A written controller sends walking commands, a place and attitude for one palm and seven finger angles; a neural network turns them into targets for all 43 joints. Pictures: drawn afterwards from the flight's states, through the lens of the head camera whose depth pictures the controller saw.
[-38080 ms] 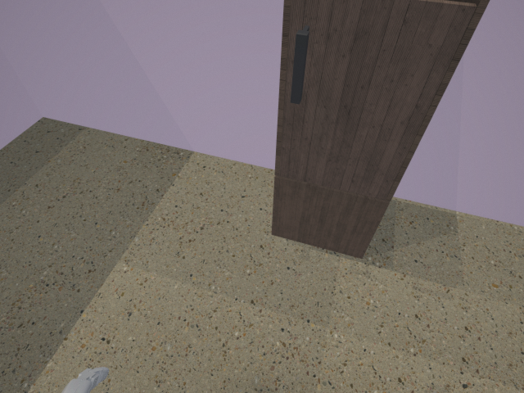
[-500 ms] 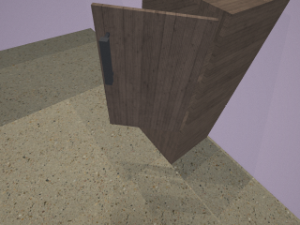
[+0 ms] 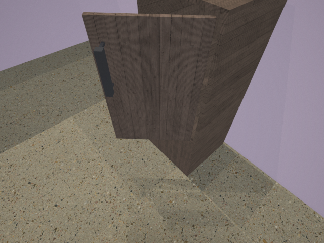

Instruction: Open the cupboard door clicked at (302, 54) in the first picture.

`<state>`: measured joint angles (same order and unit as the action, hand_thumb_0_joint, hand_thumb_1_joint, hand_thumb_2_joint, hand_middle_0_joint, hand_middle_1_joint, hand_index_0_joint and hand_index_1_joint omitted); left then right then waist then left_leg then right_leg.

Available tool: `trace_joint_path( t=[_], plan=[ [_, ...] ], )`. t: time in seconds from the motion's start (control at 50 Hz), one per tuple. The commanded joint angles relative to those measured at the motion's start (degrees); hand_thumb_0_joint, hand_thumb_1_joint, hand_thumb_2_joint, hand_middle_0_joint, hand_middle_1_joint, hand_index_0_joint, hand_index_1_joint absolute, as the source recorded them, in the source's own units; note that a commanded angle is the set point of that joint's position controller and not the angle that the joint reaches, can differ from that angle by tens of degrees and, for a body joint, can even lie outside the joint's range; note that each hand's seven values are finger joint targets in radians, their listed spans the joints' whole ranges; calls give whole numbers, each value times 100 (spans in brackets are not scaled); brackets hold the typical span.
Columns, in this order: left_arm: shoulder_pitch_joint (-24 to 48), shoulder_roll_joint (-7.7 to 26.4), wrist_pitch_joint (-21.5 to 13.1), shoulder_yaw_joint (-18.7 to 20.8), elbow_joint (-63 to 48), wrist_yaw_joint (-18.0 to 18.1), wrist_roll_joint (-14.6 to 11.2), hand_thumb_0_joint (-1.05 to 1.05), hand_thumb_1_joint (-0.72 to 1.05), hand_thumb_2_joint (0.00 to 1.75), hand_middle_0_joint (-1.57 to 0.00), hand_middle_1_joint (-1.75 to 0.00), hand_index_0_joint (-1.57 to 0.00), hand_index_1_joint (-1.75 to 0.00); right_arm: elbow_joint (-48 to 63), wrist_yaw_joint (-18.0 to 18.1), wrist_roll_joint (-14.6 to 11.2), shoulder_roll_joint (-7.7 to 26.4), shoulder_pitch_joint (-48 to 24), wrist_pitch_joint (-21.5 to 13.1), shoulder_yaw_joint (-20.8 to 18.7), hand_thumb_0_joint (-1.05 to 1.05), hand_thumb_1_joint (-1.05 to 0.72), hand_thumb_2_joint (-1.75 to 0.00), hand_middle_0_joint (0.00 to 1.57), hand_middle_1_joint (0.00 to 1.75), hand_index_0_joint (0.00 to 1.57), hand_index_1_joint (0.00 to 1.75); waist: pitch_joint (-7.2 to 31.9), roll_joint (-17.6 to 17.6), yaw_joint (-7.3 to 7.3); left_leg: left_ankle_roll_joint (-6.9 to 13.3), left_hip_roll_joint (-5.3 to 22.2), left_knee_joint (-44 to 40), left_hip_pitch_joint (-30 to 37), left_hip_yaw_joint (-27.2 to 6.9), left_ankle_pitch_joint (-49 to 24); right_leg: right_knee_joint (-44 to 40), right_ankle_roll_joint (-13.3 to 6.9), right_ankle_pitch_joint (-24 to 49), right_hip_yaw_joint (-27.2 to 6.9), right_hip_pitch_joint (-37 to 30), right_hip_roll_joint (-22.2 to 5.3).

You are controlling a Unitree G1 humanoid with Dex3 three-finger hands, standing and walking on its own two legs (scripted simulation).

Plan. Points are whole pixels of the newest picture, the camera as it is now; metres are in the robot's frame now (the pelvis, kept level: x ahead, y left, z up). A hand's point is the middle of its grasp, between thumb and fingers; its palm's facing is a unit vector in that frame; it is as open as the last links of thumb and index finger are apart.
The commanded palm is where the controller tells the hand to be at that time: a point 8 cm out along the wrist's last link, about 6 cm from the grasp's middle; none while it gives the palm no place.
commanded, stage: look again from close up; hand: left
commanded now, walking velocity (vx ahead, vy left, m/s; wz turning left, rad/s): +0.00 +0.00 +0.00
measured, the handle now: (106, 70) +0.61 +0.21 +0.09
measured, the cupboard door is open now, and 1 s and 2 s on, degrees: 46 46 46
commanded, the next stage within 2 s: raise the hand with hooked fingers in 0.36 s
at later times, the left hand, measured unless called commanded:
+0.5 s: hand out of the picture +0.07 +0.17 -0.16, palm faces +0.06 -0.97 -0.23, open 7.4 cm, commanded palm +0.12 +0.22 -0.06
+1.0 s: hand (74, 235) +0.15 +0.20 -0.01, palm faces +0.16 -0.99 -0.05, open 9.3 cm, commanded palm +0.15 +0.25 -0.01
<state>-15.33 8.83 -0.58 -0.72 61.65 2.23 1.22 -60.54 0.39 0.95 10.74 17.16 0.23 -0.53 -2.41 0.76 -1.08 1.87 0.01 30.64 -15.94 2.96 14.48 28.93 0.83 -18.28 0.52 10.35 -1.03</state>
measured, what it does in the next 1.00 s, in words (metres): lowers itself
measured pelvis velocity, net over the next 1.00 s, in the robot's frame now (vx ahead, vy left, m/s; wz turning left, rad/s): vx -0.03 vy -0.05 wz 0.05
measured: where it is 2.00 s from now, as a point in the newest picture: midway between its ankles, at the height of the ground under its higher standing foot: outside the picture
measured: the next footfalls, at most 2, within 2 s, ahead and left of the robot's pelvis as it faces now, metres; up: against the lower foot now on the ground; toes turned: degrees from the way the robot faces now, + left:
none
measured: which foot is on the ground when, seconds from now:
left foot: down 0.00-1.00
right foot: down 0.00-1.00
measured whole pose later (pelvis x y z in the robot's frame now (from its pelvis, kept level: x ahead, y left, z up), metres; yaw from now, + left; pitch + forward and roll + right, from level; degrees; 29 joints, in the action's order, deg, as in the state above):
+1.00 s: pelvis -0.03 -0.05 -0.07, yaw +3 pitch +10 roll -2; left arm -20.3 14.0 -30.7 17.9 8.3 -24.6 -20.8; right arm -34.1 5.0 -1.7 15.6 9.9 -15.4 -1.7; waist 5.6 0.3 3.7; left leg -1.9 2.9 62.5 -47.2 -4.1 25.1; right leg 61.0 -3.3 -31.5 7.5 39.4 1.4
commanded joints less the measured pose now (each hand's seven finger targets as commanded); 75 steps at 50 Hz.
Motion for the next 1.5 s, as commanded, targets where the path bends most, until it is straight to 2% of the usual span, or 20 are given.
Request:
trace_joint_path(
  t=[0.0,0.08,0.42,0.44,0.46,0.48,0.5,0.52,0.54,0.56,0.6,0.66,0.76,0.84,0.9,1.02,1.1,1.2,1.3,1.48],
  plan=[
    [-308,708,-101,113,-293,3,-15,0,90,90,-20,-30,-20,-30,457,45,6,543,52,-175,-49,0,-90,-90,20,30,20,30,-100,114,88,126,563,-884,-187,-810,210,-319,-347,-42,-262,302,-252],
    [-273,701,-119,95,-283,2,-47,0,90,90,-20,-30,-20,-30,370,58,-9,585,101,-212,-41,0,-90,-90,20,30,20,30,14,-272,86,100,542,-754,165,-643,-372,-397,-312,328,-406,390,-356],
    [-155,1034,-119,189,-257,5,-28,0,90,90,-20,-30,-20,-30,104,111,-24,744,-319,-240,-72,0,-90,-90,20,30,20,30,168,-170,125,38,593,-603,708,-364,-1342,-434,-288,1664,-557,195,-457],
    [-660,799,-182,173,-136,233,19,0,90,90,-20,-30,-20,-30,485,82,-85,706,-585,-211,-81,0,-90,-90,20,30,20,30,-57,-714,236,-138,678,558,267,-229,-1676,-667,-85,3621,-898,212,-754],
    [3617,2579,-1438,1514,-8927,232,-1003,0,88,89,-20,-32,-20,-32,2198,292,-320,1471,-252,-1064,-338,0,-90,-90,20,30,20,30,2984,262,-365,35,5,-208,1696,-223,-2666,95,-297,3833,-181,-172,-239],
    [594,2066,-1171,1365,-7302,367,-540,0,85,88,-20,-33,-20,-33,1960,533,-223,978,-619,-1643,-131,0,-90,-90,20,30,20,30,2776,1812,196,111,275,-512,2696,-300,-3689,646,-337,2344,97,249,99],
    [330,1684,-895,1146,-7037,630,-688,0,83,87,-21,-34,-21,-34,1596,548,-280,882,-806,-1761,-174,0,-90,-90,20,30,20,30,2411,1652,129,-121,288,-332,2054,-273,-3291,445,-284,1028,331,550,64],
    [-1361,-70,-362,217,-5745,492,-934,0,81,86,-21,-36,-21,-36,1581,488,-398,629,-567,-1704,-183,0,-90,-90,20,30,20,30,1446,1077,-116,-63,336,-352,1698,-325,-3047,333,-179,849,414,977,44],
    [-140,456,-571,692,-6851,367,-1073,0,78,85,-21,-37,-21,-37,2074,422,-334,886,-692,-1725,-310,0,-90,-90,20,30,20,30,814,843,-79,-129,292,-201,1076,-453,-2600,175,-176,1053,414,1037,-5],
    [-367,684,-815,991,-6635,193,-1021,0,76,84,-21,-39,-21,-39,2158,432,-258,955,-722,-1739,-415,0,-90,-90,20,30,20,30,686,401,-142,-124,190,53,707,-326,-2072,28,-182,1243,473,1212,34],
    [-1725,618,-1372,1374,-5375,-279,-1139,0,71,82,-21,-42,-21,-42,2404,385,-207,924,-809,-1669,-479,0,-90,-90,20,30,20,30,177,-732,163,-136,21,447,-356,-278,-1549,327,-167,1548,555,1460,108],
    [-2378,387,-2511,1469,-4738,-1380,-1433,0,64,79,-22,-47,-22,-47,2759,212,-159,928,-1066,-1577,-562,0,-90,-90,20,30,20,30,567,-1882,449,-221,-64,1198,-1601,-174,-1013,1310,-58,2035,432,1900,116],
    [-1303,1450,-3151,2284,-5336,-2909,-1990,0,53,74,-23,-54,-23,-54,3604,161,-290,1090,-1195,-1666,-540,0,-90,-90,20,30,20,30,1751,-294,478,-180,-259,2072,-2173,47,-305,1675,-34,1389,-394,1879,-142],
    [625,1833,-3406,2608,-6855,-2801,-2426,0,43,70,-23,-60,-23,-60,3660,365,-264,941,-851,-1730,-420,0,-90,-90,20,30,20,30,2179,256,114,-78,-84,2566,-2227,-157,243,1471,60,-177,-894,2300,-138],
    [1566,1731,-3752,2143,-7646,-2709,-2395,0,36,67,-24,-64,-24,-64,3452,508,-228,1004,-667,-1830,-327,0,-90,-90,20,30,20,30,2155,343,-223,15,88,2785,-2075,-331,283,1650,-48,-439,-756,2816,48],
    [1243,1934,-2602,1723,-6290,-3087,-2133,0,22,61,-25,-74,-25,-74,3262,663,-389,1235,-634,-1938,-190,0,-90,-90,20,30,20,30,1323,380,-265,76,117,2314,-2164,-489,694,1241,-110,-1155,-567,3023,131],
    [427,2427,-1415,2646,-5756,-2986,-2298,0,13,57,-25,-80,-25,-80,3580,636,-385,1149,-791,-1780,-164,0,-90,-90,20,30,20,30,1803,58,360,29,59,1853,-1915,-517,221,1106,-107,-767,-406,2135,68],
    [127,2113,-1608,3016,-6584,-2306,-2588,0,1,52,-26,-87,-26,-87,3739,474,-320,963,-787,-1717,-154,0,-90,-90,20,30,20,30,1964,-38,566,-53,41,1463,-1487,-439,-355,1324,-115,213,96,1839,210],
    [679,1658,-2025,2160,-6552,-2220,-2188,0,-10,47,-27,-94,-27,-94,3602,381,-307,1155,-462,-1764,-173,0,-90,-90,20,30,20,30,1333,36,44,-26,75,1308,-1340,-479,135,1327,-116,-175,305,2562,330],
    [1565,2506,-1899,2711,-7102,-2488,-2249,0,-31,38,-29,-108,-29,-108,3520,570,-378,1228,-446,-1879,-113,0,-90,-90,20,30,20,30,2117,723,181,-78,144,853,-278,-735,-135,1190,-225,113,413,2056,304]
  ],
)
